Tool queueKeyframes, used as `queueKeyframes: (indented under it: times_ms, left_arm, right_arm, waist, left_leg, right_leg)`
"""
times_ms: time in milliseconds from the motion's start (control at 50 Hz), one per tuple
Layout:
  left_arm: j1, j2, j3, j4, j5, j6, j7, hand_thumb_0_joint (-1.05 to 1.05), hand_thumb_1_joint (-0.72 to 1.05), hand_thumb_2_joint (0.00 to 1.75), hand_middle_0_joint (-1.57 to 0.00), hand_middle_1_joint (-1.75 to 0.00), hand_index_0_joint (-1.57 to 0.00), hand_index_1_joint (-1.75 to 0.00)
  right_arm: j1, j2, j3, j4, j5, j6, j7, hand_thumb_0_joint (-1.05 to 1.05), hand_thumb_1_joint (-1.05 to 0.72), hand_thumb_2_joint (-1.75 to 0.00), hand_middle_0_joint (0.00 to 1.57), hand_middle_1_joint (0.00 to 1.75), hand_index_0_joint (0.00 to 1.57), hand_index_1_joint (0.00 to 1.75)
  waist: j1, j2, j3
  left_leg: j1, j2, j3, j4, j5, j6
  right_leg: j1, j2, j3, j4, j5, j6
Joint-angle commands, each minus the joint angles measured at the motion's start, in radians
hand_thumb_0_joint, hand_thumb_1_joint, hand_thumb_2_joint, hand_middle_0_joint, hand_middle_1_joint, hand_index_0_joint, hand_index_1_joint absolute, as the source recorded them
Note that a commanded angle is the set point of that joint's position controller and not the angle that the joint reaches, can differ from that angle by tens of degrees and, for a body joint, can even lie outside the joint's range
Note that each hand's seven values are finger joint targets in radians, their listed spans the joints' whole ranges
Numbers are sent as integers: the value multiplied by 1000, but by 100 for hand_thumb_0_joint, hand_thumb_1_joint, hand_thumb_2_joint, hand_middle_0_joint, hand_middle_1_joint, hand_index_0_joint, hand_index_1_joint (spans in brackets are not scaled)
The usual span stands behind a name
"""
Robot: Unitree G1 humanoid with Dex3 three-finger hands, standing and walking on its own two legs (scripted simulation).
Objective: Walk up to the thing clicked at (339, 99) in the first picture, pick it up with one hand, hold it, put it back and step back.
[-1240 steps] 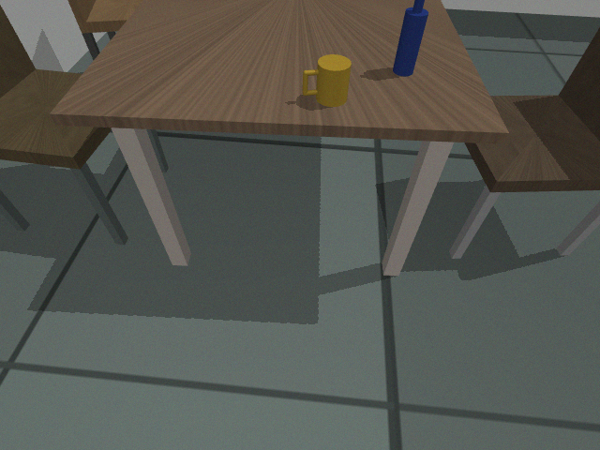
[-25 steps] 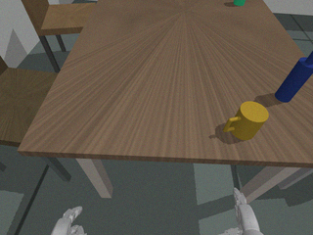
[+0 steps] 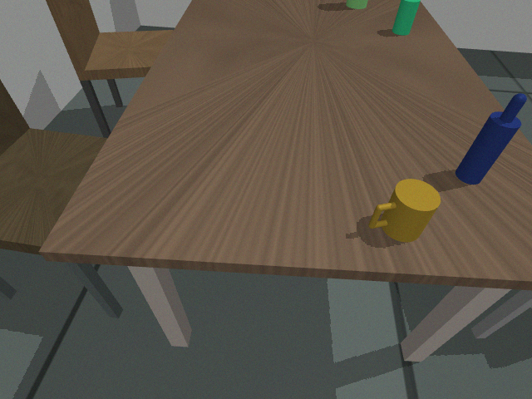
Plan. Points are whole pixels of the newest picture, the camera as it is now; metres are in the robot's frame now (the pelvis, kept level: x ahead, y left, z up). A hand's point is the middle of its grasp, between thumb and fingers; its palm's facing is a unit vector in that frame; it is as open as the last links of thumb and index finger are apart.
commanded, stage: home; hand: right
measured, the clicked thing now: (400, 212) +0.42 -0.24 +0.02
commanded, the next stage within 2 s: stand in 1.26 s
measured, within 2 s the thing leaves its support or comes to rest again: neither
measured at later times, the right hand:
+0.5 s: hand out of the picture +0.05 -0.27 -0.16, palm faces -0.09 +0.93 -0.35, open 17.3 cm
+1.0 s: hand out of the picture +0.08 -0.26 -0.15, palm faces -0.08 +0.93 -0.35, open 17.2 cm
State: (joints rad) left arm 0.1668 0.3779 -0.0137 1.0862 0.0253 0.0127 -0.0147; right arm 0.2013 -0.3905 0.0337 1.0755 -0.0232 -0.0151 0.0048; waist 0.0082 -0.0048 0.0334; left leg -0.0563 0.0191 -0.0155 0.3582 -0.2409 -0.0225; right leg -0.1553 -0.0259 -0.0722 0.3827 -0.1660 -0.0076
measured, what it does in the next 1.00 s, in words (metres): stands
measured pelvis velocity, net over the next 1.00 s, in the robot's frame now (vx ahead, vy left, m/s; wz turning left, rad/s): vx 0.01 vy -0.01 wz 0.01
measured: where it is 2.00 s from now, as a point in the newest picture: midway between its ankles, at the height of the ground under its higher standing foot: outside the picture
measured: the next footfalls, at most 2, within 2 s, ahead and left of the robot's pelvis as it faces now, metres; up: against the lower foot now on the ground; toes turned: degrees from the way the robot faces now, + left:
none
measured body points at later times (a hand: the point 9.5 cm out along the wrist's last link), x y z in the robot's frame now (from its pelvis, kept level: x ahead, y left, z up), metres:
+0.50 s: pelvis -0.01 -0.01 +0.00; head -0.01 -0.02 +0.45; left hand +0.05 +0.29 -0.13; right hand +0.05 -0.32 -0.13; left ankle -0.02 +0.14 -0.74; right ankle +0.03 -0.11 -0.75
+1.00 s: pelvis +0.01 -0.01 +0.00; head +0.00 -0.01 +0.45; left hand +0.08 +0.30 -0.13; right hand +0.08 -0.31 -0.13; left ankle -0.02 +0.14 -0.75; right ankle +0.03 -0.11 -0.75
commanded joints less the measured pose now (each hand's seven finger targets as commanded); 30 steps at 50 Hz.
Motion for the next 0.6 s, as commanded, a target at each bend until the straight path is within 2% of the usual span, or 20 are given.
queueKeyframes:
  times_ms: [0, 20, 40, 80, 160, 180, 220, 260, 340, 360, 480, 540, 580]
  left_arm:
    - [-75, 212, 45, -47, -4, -33, 11, 0, 90, 90, -20, -30, -20, -30]
    - [-60, 221, 47, -42, -3, -34, 12, 0, 90, 90, -20, -30, -20, -30]
    - [-64, 215, 46, -34, -5, -34, 11, 0, 90, 90, -20, -30, -20, -30]
    - [-74, 214, 50, -31, -7, -33, 10, 0, 90, 90, -20, -30, -20, -30]
    - [-55, 211, 50, -13, -5, -31, 9, 0, 90, 90, -20, -30, -20, -30]
    - [-61, 215, 53, -13, -5, -33, 10, 0, 90, 90, -20, -30, -20, -30]
    - [-69, 219, 55, -14, -3, -32, 10, 0, 90, 90, -20, -30, -20, -30]
    - [-72, 217, 56, -16, -5, -33, 12, 0, 90, 90, -20, -30, -20, -30]
    - [-71, 203, 58, -12, -11, -37, 10, 0, 90, 90, -20, -30, -20, -30]
    - [-71, 205, 59, -10, -11, -38, 9, 0, 90, 90, -20, -30, -20, -30]
    - [-80, 202, 60, -10, -10, -36, 12, 0, 90, 90, -20, -30, -20, -30]
    - [-84, 191, 59, -9, -14, -38, 12, 0, 90, 90, -20, -30, -20, -30]
    - [-77, 193, 59, -5, -15, -36, 12, 0, 90, 90, -20, -30, -20, -30]
  right_arm:
    - [-50, -211, -43, -51, 3, -17, -16, 0, 52, -7, 6, 6, 6, 6]
    - [-54, -209, -46, -52, 2, -17, -15, 0, 53, -6, 5, 6, 5, 6]
    - [-45, -206, -43, -46, 3, -16, -15, 0, 53, -6, 5, 6, 5, 6]
    - [-43, -209, -43, -45, -1, -16, -16, 0, 54, -6, 5, 5, 5, 5]
    - [-43, -201, -43, -42, 3, -15, -15, 0, 52, -7, 6, 6, 6, 6]
    - [-47, -203, -46, -43, 4, -14, -15, 0, 54, -6, 5, 5, 5, 5]
    - [-31, -192, -45, -41, 2, -9, -14, 0, 53, -6, 5, 6, 5, 6]
    - [-34, -194, -50, -45, 2, -9, -12, 0, 52, -7, 6, 6, 6, 6]
    - [-34, -185, -48, -50, 1, -14, -14, 0, 54, -6, 5, 5, 5, 5]
    - [-31, -186, -45, -48, 2, -15, -15, 0, 52, -7, 6, 6, 6, 6]
    - [-33, -190, -49, -45, 5, -11, -16, 0, 52, -7, 6, 6, 6, 6]
    - [-42, -191, -47, -47, 3, -15, -20, 0, 54, -6, 5, 5, 5, 5]
    - [-46, -194, -43, -44, 6, -16, -22, 0, 52, -7, 6, 6, 6, 6]
  waist:
    - [-4, 3, 4]
    - [0, -13, -21]
    - [-3, -8, 3]
    - [-3, 7, 2]
    - [8, -8, 24]
    - [4, -7, 16]
    - [-4, -25, 35]
    - [-3, -20, 15]
    - [-1, -4, -21]
    - [3, -2, 0]
    - [1, -11, -10]
    - [0, 13, -47]
    - [5, 20, -44]
  left_leg:
    - [-118, 92, -84, -90, 41, 47]
    - [-92, 91, -85, -79, 57, 47]
    - [-104, 89, -84, -84, 40, 45]
    - [-140, 92, -86, -97, 28, 48]
    - [-138, 88, -85, -97, -20, 48]
    - [-122, 91, -89, -91, -9, 49]
    - [-123, 81, -79, -80, -36, 50]
    - [-120, 80, -77, -71, -22, 51]
    - [-126, 89, -82, -78, 37, 47]
    - [-135, 90, -86, -86, 27, 47]
    - [-125, 91, -79, -72, 46, 43]
    - [-118, 107, -84, -77, 115, 43]
    - [-113, 106, -86, -87, 130, 40]
  right_leg:
    - [48, -100, 131, -106, -11, -20]
    - [47, -104, 135, -110, -1, -25]
    - [33, -102, 139, -120, -26, -23]
    - [69, -100, 136, -110, -15, -24]
    - [28, -100, 144, -136, -101, -21]
    - [21, -101, 147, -137, -98, -22]
    - [-19, -105, 162, -166, -170, -20]
    - [-8, -108, 166, -171, -178, -22]
    - [48, -106, 153, -140, -67, -21]
    - [37, -103, 150, -138, -73, -18]
    - [45, -109, 152, -147, -71, -18]
    - [94, -110, 133, -99, 91, -21]
    - [98, -105, 123, -90, 108, -18]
